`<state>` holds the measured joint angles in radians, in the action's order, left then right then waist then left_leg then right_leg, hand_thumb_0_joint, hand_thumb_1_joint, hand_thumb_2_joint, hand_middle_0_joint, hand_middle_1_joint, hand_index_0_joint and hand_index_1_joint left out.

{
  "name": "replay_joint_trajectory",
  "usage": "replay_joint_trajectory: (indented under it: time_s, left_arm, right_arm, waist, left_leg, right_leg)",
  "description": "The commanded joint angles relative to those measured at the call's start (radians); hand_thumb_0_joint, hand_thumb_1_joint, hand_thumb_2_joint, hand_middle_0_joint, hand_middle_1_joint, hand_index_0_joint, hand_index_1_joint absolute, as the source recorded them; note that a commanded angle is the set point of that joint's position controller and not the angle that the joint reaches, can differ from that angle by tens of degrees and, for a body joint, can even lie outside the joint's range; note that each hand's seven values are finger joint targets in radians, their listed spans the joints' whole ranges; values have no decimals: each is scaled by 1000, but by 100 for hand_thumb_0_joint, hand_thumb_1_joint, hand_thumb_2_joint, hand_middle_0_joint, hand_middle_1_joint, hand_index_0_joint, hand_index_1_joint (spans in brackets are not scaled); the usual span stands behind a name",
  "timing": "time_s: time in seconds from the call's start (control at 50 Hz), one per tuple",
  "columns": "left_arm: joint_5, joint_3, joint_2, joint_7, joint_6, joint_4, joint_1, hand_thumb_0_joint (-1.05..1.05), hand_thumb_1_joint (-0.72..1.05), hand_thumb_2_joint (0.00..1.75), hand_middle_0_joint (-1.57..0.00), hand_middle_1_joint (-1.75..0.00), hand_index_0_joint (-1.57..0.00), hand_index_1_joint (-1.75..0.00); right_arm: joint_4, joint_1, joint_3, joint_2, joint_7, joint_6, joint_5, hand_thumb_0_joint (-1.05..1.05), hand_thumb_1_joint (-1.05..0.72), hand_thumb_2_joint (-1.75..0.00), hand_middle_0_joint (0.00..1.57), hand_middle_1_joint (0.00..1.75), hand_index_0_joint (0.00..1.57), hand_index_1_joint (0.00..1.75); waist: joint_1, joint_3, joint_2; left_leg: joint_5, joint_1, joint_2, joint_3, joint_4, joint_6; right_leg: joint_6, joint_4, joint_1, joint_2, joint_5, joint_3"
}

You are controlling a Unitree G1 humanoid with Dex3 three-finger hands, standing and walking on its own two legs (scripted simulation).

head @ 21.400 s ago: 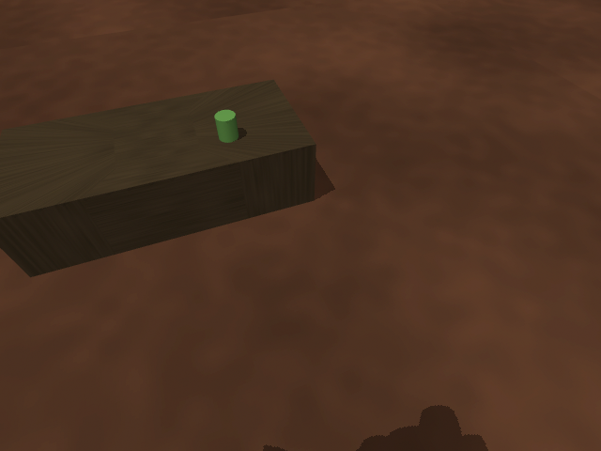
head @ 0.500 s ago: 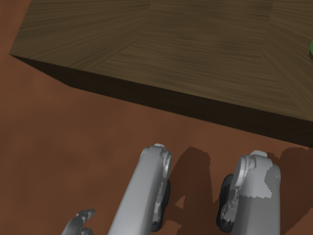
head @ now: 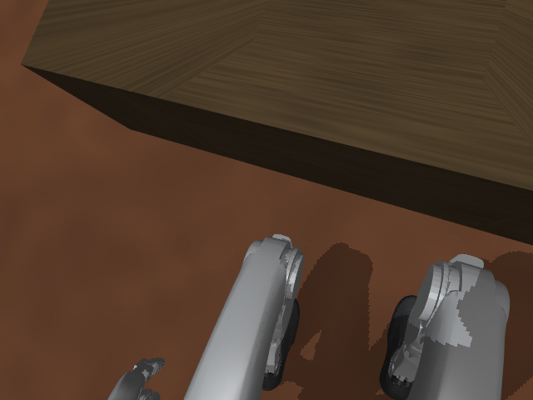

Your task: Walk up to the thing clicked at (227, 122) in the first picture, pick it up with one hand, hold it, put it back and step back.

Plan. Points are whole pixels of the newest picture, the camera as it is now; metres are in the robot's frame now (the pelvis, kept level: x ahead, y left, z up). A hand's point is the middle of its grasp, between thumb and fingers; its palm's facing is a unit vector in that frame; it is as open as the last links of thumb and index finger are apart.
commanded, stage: lower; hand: right
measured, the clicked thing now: out of the picture +0.55 -0.35 -0.02
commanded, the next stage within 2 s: loosen in 0.36 s
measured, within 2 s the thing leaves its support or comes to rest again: rests again in 0.20 s
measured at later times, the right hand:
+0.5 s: hand out of the picture +0.55 -0.37 +0.02, palm faces +0.43 +0.90 -0.03, open 7.4 cm
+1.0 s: hand out of the picture +0.55 -0.37 +0.02, palm faces +0.43 +0.90 -0.03, open 13.6 cm
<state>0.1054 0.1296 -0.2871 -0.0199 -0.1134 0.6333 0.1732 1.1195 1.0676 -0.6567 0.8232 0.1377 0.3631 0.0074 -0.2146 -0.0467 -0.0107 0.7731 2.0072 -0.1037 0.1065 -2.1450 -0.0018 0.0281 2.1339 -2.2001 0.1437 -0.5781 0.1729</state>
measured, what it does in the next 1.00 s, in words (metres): stands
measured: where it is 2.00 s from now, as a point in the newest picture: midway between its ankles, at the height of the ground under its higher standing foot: (333, 360)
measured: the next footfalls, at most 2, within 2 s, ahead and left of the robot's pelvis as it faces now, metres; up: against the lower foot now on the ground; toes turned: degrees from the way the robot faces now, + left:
none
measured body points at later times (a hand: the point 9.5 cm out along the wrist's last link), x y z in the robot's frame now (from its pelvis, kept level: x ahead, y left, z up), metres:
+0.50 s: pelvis +0.00 +0.00 -0.01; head +0.25 -0.08 +0.35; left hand +0.06 +0.26 -0.12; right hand +0.52 -0.42 +0.02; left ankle +0.07 +0.11 -0.37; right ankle +0.10 -0.15 -0.37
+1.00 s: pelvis +0.00 +0.00 -0.01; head +0.25 -0.08 +0.35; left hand +0.07 +0.27 -0.12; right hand +0.52 -0.42 +0.02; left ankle +0.07 +0.11 -0.37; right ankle +0.10 -0.15 -0.37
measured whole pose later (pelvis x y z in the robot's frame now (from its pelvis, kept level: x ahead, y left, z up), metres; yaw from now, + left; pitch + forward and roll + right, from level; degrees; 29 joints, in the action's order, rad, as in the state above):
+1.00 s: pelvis +0.00 +0.00 -0.01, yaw +2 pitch +35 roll +10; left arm 0.09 0.17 -0.30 -0.02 -0.12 0.60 0.16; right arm 1.06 1.07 -0.64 0.89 0.17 0.30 0.04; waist -0.21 -0.03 -0.01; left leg 0.78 2.03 -0.11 0.13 -2.18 0.01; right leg 0.02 2.19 -2.24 0.14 -0.59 0.21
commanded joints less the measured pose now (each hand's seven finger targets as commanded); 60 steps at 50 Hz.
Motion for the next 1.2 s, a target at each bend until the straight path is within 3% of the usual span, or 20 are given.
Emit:
replay_joint_trajectory:
  time_s: [0.0,0.02,0.06,0.08,0.14,0.2,0.28,0.44,0.46,0.52,0.58,0.6,0.68,0.84,0.86,0.94,1.0,1.12,1.16,1.18]
  left_arm:
    - [-1,-75,-242,17,-8,-12,222,0,88,93,-20,-29,-18,-31]
    - [-1,-75,-243,17,-8,-12,215,0,88,93,-20,-29,-18,-31]
    - [-2,-66,-240,18,-8,-16,219,0,87,93,-20,-29,-19,-31]
    - [-2,-60,-231,18,-8,-21,213,0,87,93,-20,-29,-18,-31]
    - [-3,-64,-244,18,-9,-9,220,0,88,93,-20,-30,-19,-31]
    - [-1,-55,-240,19,-12,-27,207,0,87,92,-20,-29,-19,-31]
    - [-3,-45,-235,17,-10,-27,202,0,87,93,-20,-29,-18,-31]
    - [-8,-41,-250,19,-13,-37,194,0,87,92,-20,-29,-19,-31]
    - [-7,-43,-255,20,-13,-30,197,0,88,91,-21,-30,-20,-31]
    - [-10,-38,-253,22,-13,-42,194,0,93,89,-20,-30,-21,-30]
    - [-11,-39,-248,19,-10,-36,199,0,92,90,-20,-31,-20,-30]
    - [-13,-37,-247,19,-10,-41,197,0,90,91,-20,-30,-19,-31]
    - [-13,-38,-247,19,-11,-33,202,0,90,91,-20,-30,-19,-31]
    - [-18,-36,-248,19,-7,-42,191,0,89,92,-21,-31,-20,-32]
    - [-16,-38,-254,19,-8,-33,192,0,89,92,-21,-31,-20,-32]
    - [-20,-34,-250,19,-6,-46,187,0,90,92,-21,-30,-19,-31]
    - [-19,-30,-248,20,-9,-46,196,0,90,92,-20,-30,-19,-31]
    - [-31,-42,-254,27,-21,-60,197,0,88,91,-20,-30,-19,-31]
    - [-36,-71,-277,33,-24,-59,207,0,88,90,-20,-29,-19,-31]
    - [-37,-55,-249,34,-24,-62,204,0,88,91,-20,-29,-19,-31]
  right_arm:
    - [-241,372,-15,360,4,72,22,0,-19,-120,126,134,129,134]
    - [-243,371,-4,350,7,70,23,0,-21,-121,126,134,129,135]
    - [-298,405,-38,403,1,76,25,0,-20,-119,125,133,128,133]
    - [-314,413,-24,395,3,75,28,0,-20,-118,124,131,127,131]
    - [-221,350,-18,361,9,55,28,0,-19,-117,123,130,126,130]
    - [-314,407,-27,419,7,61,21,0,-21,-115,121,127,124,127]
    - [-262,355,-22,391,16,50,31,0,-22,-113,119,126,122,126]
    - [-261,351,-25,416,18,35,25,0,-24,-107,117,120,119,120]
    - [-230,337,-24,405,19,31,26,0,-16,-100,119,117,122,117]
    - [-283,367,-16,421,22,25,28,0,-2,-76,110,93,110,93]
    - [-279,362,3,376,25,16,35,0,10,-52,102,75,102,75]
    - [-287,347,-16,408,23,15,34,0,18,-47,94,68,94,68]
    - [-284,354,5,381,27,10,38,0,24,-29,64,46,64,46]
    - [-276,344,5,386,24,0,41,0,20,-21,40,29,39,29]
    - [-266,358,16,377,25,2,40,0,17,-21,41,28,39,28]
    - [-246,321,22,357,27,0,46,0,19,-16,26,19,25,19]
    - [-293,340,-7,421,22,2,48,0,24,-12,21,14,20,14]
    - [-420,386,-91,572,26,-16,39,0,28,-2,12,3,10,3]
    - [-399,357,-103,594,36,-40,34,0,28,-3,12,3,10,3]
    - [-476,420,-89,589,44,-38,37,0,28,-2,12,3,10,3]
  waist:
    - [8,-755,345]
    - [10,-738,347]
    - [15,-756,349]
    - [16,-779,365]
    - [-1,-714,329]
    - [17,-751,383]
    - [9,-729,350]
    - [5,-684,369]
    - [-7,-669,353]
    - [3,-712,380]
    - [-10,-695,370]
    - [3,-715,372]
    - [-7,-704,358]
    - [6,-688,356]
    - [-10,-654,367]
    - [-7,-656,330]
    - [16,-721,355]
    - [58,-824,421]
    - [52,-854,410]
    - [50,-867,450]
  left_leg:
    - [-310,-259,-12,34,278,-22]
    - [-297,-242,-15,32,277,-24]
    - [-305,-255,-16,34,278,-21]
    - [-322,-267,-15,33,269,-22]
    - [-317,-242,-18,42,263,-19]
    - [-301,-223,-20,44,256,-25]
    - [-332,-242,-22,49,248,-20]
    - [-267,-195,-25,67,239,-24]
    - [-260,-189,-24,73,234,-24]
    - [-268,-191,-26,67,237,-25]
    - [-280,-191,-26,72,239,-23]
    - [-293,-203,-25,68,235,-24]
    - [-299,-203,-27,68,242,-21]
    - [-263,-193,-27,68,242,-24]
    - [-245,-178,-27,74,242,-26]
    - [-263,-194,-27,72,247,-22]
    - [-311,-232,-28,62,241,-21]
    - [-312,-297,-25,47,279,-22]
    - [-293,-329,-26,39,315,-21]
    - [-307,-334,-24,37,328,-22]
  right_leg:
    - [-54,-147,655,-17,157,-59]
    - [-56,-143,645,-16,143,-60]
    - [-57,-139,641,-17,146,-58]
    - [-56,-137,658,-15,167,-60]
    - [-57,-124,623,-14,159,-51]
    - [-54,-132,661,-12,153,-51]
    - [-57,-112,631,-11,178,-47]
    - [-53,-128,617,-12,110,-37]
    - [-54,-127,607,-13,100,-33]
    - [-56,-124,631,-12,114,-35]
    - [-56,-124,628,-12,122,-32]
    - [-57,-119,636,-11,143,-34]
    - [-57,-108,623,-9,146,-33]
    - [-58,-122,603,-10,106,-35]
    - [-56,-129,596,-12,84,-30]
    - [-61,-120,583,-12,95,-33]
    - [-61,-103,612,-8,162,-37]
    - [-53,-164,718,-7,182,-49]
    - [-54,-194,755,-4,162,-49]
    - [-53,-213,794,-5,181,-50]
